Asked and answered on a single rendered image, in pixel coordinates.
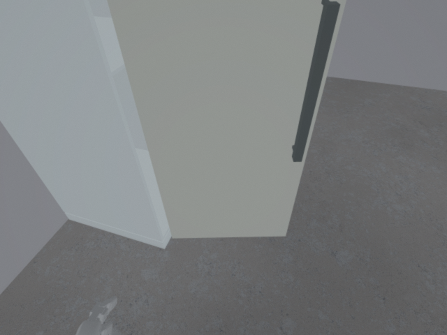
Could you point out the fridge door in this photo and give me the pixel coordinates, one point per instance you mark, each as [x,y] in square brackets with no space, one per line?
[219,87]

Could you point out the handle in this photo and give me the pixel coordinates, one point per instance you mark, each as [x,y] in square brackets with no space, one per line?
[321,50]

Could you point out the left robot hand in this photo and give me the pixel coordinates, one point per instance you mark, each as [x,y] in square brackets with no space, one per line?
[94,324]

